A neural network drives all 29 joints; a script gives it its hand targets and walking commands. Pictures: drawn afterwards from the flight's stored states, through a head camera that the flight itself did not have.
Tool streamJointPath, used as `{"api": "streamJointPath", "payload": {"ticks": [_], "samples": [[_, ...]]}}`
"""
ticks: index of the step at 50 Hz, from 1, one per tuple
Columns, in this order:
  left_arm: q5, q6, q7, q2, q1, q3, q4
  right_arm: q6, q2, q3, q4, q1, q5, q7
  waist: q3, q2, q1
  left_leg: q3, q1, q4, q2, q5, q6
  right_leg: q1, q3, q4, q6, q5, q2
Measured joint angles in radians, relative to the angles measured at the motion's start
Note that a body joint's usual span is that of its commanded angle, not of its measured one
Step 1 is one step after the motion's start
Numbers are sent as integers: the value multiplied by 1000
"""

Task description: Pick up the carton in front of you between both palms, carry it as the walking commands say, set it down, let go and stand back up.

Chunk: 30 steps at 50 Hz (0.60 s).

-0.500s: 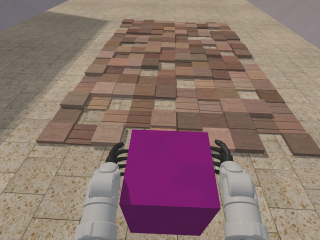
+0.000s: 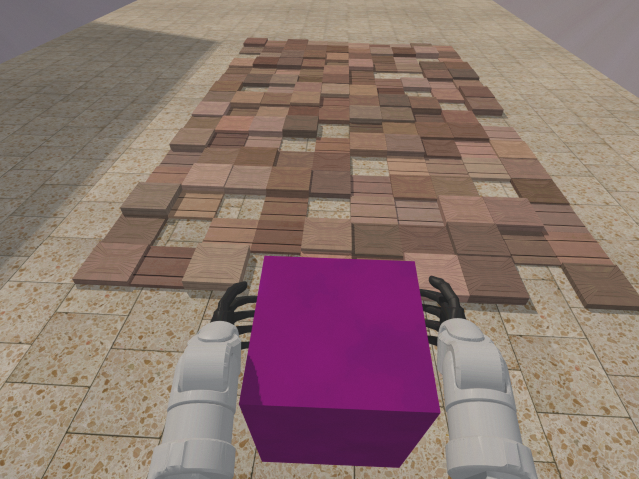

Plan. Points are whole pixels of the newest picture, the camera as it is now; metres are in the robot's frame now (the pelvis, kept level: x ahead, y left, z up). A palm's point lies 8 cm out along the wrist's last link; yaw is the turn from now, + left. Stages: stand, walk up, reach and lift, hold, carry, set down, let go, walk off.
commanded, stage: carry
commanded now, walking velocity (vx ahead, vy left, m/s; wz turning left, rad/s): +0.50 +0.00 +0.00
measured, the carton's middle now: (334, 366) +0.29 +0.00 -0.03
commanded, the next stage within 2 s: none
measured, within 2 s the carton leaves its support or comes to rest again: neither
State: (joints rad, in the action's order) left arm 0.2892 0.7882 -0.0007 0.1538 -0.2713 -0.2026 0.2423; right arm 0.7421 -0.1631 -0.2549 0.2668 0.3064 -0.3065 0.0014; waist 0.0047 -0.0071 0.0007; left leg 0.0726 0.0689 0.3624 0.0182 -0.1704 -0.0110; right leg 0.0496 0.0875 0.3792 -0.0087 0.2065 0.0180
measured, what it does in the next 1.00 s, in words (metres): walks ahead: left foot, then right foot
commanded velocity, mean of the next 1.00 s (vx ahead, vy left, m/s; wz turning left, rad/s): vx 0.50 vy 0.00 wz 0.00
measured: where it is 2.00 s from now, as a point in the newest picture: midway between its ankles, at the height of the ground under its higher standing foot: (339, 295)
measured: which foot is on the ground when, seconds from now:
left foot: down 0.00-0.18, up 0.20-0.48, down 0.50-0.96, up 0.98-1.00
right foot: down 0.00-0.52, up 0.54-0.90, down 0.92-1.00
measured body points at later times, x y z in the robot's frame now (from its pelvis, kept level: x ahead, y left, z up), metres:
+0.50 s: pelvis +0.14 +0.00 -0.01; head +0.13 -0.01 +0.44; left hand +0.42 +0.14 +0.07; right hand +0.43 -0.16 +0.08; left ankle +0.22 +0.09 -0.74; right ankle +0.01 -0.12 -0.75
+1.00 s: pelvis +0.45 -0.05 -0.02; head +0.45 -0.06 +0.43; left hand +0.73 +0.08 +0.05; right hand +0.73 -0.22 +0.05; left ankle +0.26 +0.09 -0.69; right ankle +0.53 -0.13 -0.75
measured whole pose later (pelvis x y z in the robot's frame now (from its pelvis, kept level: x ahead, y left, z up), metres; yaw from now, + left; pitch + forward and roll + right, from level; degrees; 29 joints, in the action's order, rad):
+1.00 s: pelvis +0.45 -0.05 -0.02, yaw -2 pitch +4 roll -1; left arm 0.12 1.21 0.08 0.14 -0.17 -0.09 -0.30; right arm 1.19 -0.14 -0.14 -0.32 0.18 -0.11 -0.09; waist -0.07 0.05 0.00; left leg -0.09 0.18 0.92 -0.12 -0.47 -0.03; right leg 0.47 -0.26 0.57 0.10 0.17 -0.05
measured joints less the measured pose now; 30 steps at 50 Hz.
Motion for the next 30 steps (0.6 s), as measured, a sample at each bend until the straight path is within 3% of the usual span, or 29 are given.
{"api": "streamJointPath", "payload": {"ticks": [5, 8, 10, 12, 15, 19, 23, 25, 26, 28, 30], "samples": [[-34, 12, 9, -7, 28, 9, -56, 18, 5, 34, -48, -18, 30, -16, -80, 11, 15, -30, 117, 73, -10, -104, 4, 160, -31, 155, 3, 180, -12], [-76, 43, 21, -17, 46, 29, -135, 56, 10, 71, -137, -41, 58, -30, -105, 26, 23, -43, 158, 92, -31, -58, 3, 191, -108, 143, 8, 174, -20], [-103, 76, 34, -16, 52, 50, -181, 98, 18, 79, -214, -67, 83, -39, -119, 42, 16, -39, 199, 170, -51, -149, 2, 184, -130, 100, 24, 78, -5], [-117, 121, 50, -10, 59, 80, -225, 146, 32, 84, -285, -99, 115, -48, -135, 29, 7, -80, 268, 303, -59, -231, 3, 177, -144, 79, 40, 51, -12], [-135, 204, 67, -16, 81, 105, -308, 230, 48, 95, -351, -105, 161, -61, -142, 6, -6, -138, 356, 413, -63, -221, 8, 135, -143, -8, 43, 46, -31], [-149, 295, 80, -19, 99, 113, -435, 309, 47, 115, -445, -104, 191, -78, -140, -9, -8, -182, 416, 350, -62, -147, 1, 74, -132, -105, 30, 31, -50], [-165, 359, 81, -21, 125, 118, -536, 365, 25, 123, -548, -136, 194, -84, -149, -14, 5, -230, 407, 183, -54, -79, -2, 27, -129, -104, 14, 90, -59], [-168, 387, 81, -23, 141, 121, -577, 394, 28, 140, -582, -146, 195, -87, -149, -15, 15, -273, 351, 76, -45, -32, 7, 21, -121, -26, 0, 165, -65], [-171, 400, 82, -24, 147, 115, -595, 404, 28, 150, -587, -143, 196, -88, -147, -22, 17, -290, 332, 64, -41, 31, 33, 40, -119, 60, -4, 219, -75], [-181, 424, 85, -25, 154, 92, -610, 418, 27, 168, -569, -132, 193, -91, -140, -32, 15, -313, 330, 129, -40, 10, 71, 155, -126, 343, 6, 252, -89], [-189, 452, 89, -25, 152, 82, -611, 444, 27, 170, -566, -129, 193, -95, -128, -16, 9, -318, 295, 127, -48, -44, 79, 287, -140, 585, 28, 240, -81]]}}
